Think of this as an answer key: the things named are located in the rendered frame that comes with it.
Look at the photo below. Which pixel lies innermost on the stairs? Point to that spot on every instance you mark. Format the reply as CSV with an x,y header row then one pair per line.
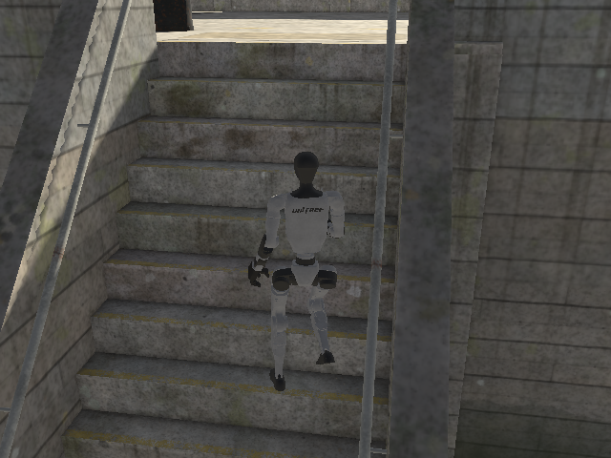
x,y
183,342

